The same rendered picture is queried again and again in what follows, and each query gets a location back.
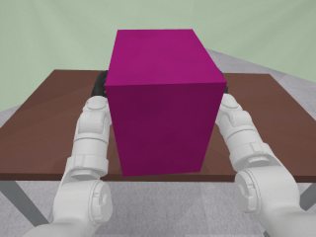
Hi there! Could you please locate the carton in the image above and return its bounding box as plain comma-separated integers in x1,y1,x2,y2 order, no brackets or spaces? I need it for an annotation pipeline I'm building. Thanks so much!
105,29,227,177

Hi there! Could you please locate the left robot hand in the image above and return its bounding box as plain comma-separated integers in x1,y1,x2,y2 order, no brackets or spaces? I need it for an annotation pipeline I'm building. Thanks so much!
91,70,109,98

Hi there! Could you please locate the right robot forearm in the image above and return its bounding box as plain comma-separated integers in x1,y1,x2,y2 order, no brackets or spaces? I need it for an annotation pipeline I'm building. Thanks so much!
215,93,300,203

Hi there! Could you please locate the right robot upper arm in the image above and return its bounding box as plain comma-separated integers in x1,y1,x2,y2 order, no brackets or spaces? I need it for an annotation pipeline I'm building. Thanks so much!
234,165,316,237

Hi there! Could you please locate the left robot forearm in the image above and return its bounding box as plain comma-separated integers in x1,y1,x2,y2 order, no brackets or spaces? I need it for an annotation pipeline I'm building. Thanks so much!
52,96,113,217

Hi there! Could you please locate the table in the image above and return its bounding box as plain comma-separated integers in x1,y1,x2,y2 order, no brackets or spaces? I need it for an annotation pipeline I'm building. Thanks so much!
0,69,316,237

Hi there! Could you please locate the left robot upper arm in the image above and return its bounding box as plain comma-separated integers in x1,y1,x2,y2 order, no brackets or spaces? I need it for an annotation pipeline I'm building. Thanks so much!
22,180,113,237

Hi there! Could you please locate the right robot hand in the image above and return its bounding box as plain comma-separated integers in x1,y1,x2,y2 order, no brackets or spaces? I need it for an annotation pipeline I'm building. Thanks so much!
219,70,228,94

